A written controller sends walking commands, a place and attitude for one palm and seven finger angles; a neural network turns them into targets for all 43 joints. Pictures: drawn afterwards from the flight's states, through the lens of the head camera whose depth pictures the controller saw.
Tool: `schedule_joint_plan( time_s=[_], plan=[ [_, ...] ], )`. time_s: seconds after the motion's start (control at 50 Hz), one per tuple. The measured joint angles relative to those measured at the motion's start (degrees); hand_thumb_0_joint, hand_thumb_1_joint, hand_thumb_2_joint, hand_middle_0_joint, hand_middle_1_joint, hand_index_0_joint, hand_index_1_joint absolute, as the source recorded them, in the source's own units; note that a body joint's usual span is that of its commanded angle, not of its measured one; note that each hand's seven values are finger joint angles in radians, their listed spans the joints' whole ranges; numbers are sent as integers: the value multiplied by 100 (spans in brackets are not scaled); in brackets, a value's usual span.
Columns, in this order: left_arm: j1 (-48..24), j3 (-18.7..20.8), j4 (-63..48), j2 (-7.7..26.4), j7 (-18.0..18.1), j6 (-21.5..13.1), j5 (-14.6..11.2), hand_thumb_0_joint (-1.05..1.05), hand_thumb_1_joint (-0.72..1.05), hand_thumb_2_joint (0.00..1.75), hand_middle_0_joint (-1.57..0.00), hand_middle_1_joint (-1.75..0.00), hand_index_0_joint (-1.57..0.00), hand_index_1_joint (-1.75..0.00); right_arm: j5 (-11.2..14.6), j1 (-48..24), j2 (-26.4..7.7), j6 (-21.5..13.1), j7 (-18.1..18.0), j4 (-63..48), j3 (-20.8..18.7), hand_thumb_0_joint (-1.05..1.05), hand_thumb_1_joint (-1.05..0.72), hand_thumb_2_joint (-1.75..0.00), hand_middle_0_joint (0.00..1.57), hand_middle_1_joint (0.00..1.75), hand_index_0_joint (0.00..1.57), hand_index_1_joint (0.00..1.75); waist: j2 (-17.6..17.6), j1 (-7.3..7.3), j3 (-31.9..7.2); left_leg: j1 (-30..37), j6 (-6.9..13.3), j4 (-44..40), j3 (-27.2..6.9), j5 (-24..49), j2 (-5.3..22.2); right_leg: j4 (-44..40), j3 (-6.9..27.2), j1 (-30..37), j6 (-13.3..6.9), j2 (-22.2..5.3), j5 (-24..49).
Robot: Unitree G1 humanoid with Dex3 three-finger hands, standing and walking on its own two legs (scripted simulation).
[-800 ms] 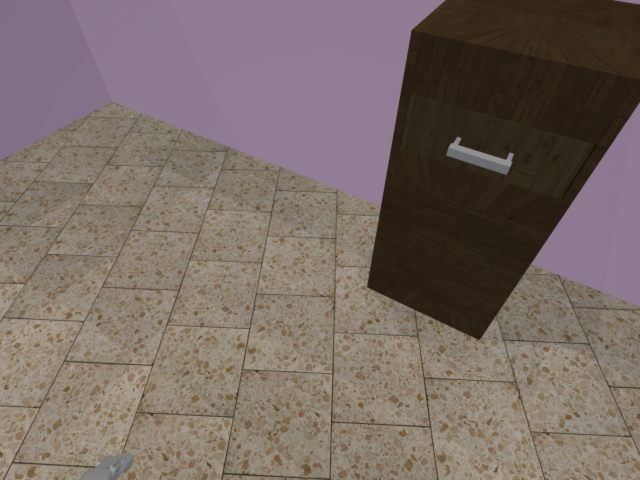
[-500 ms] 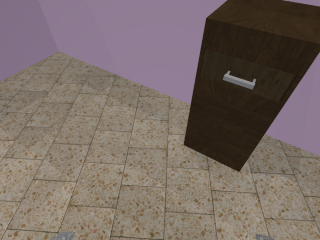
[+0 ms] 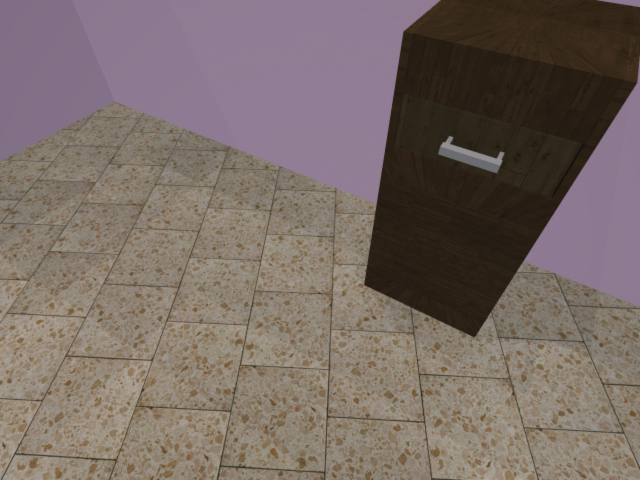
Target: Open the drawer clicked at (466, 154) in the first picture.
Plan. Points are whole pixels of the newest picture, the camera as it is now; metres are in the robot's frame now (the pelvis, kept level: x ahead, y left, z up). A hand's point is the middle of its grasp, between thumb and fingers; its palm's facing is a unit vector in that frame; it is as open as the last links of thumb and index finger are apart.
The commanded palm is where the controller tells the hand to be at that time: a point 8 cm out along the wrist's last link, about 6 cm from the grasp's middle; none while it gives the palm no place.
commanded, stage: stand and wait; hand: left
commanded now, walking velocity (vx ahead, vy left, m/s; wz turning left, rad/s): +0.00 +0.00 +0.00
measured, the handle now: (472, 152) +0.81 -0.30 -0.05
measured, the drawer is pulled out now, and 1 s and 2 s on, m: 0.00 0.00 0.00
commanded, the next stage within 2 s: look at it before walking up in 0.02 s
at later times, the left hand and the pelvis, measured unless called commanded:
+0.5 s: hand out of the picture +0.08 +0.24 -0.15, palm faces -0.03 -0.94 -0.33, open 7.4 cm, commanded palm none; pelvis +0.00 +0.00 +0.00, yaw +0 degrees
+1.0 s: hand out of the picture +0.07 +0.23 -0.17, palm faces -0.08 -0.95 -0.31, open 7.4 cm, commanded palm none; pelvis -0.01 +0.00 -0.01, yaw -5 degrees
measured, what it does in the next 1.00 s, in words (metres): stands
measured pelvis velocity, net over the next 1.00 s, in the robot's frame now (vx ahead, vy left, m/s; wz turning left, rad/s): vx -0.01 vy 0.00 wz -0.09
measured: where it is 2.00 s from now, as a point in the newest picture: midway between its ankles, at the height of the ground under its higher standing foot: outside the picture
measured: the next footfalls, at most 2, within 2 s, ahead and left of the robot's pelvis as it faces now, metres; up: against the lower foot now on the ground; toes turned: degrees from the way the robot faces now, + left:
left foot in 1.76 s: +0.04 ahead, +0.11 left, +0.00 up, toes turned -23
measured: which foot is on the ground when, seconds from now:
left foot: down 0.00-1.00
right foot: down 0.00-1.00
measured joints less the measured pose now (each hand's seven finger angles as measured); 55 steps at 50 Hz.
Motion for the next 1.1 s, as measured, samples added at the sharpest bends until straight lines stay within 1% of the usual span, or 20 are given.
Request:
schedule_joint_plan(
  time_s=[0.42, 0.78, 0.84, 0.92, 1.02, 1.04, 1.1],
  plan=[
    [-52, 3, 18, -21, -7, -18, 8, 1, 90, 89, -20, -30, -21, -30, 2, -37, 31, -26, 1, 29, 9, 0, -91, -90, 20, 30, 20, 30, -40, -3, -18, 28, -19, -109, -8, 73, 29, -148, -8, 46, -14, 28, 93],
    [4, 7, 73, -4, -3, -12, 10, 1, 90, 89, -20, -30, -21, -30, 11, -65, 34, -31, -7, 48, 16, 0, -91, -90, 20, 30, 20, 30, -30, 27, 4, 93, -1, -191, 1, 99, 10, -226, 1, 107, 7, 8, 119],
    [17, 26, 42, -6, 0, 12, 12, 1, 90, 89, -20, -30, -21, -30, 4, -82, 40, -28, -22, 22, 3, 0, -91, -90, 20, 30, 20, 30, -25, 62, 7, 79, -4, -164, 48, 84, 25, -189, 47, 68, 5, 23, 117],
    [118, 82, -94, -89, 50, 150, 14, 1, 90, 89, -20, -30, -20, -30, -4, -93, 160, 35, -96, -163, -46, 0, -91, -90, 20, 30, 20, 30, -30, 110, 32, -66, -21, 105, 229, -64, 85, 121, 225, -173, 6, 88, 28],
    [289, 141, -335, -258, -3, 315, 37, 1, 90, 89, -20, -30, -20, -30, -15, -15, 432, 127, -118, -480, -108, 0, -91, -90, 20, 30, 20, 30, -113, 113, 150, -306, -31, 560, 526, -302, 158, 802, 502, -642, -13, 184, -187],
    [314, 156, -387, -288, -19, 339, 39, 1, 90, 89, -20, -30, -20, -30, -17, 6, 486, 136, -115, -530, -120, 0, -91, -90, 20, 30, 20, 30, -146, 128, 190, -339, -33, 641, 603, -342, 166, 1056, 476, -782, -11, 170, -248],
    [392, 215, -516, -419, -57, 407, 43, 1, 90, 89, -20, -30, -20, -30, -33, 65, 607, 152, -106, -633, -162, 0, -91, -90, 20, 30, 20, 30, -152, 173, 331, -361, -66, 872, 844, -473, 259, 1998, 198, -1121, 37, 93, -1031]
  ],
)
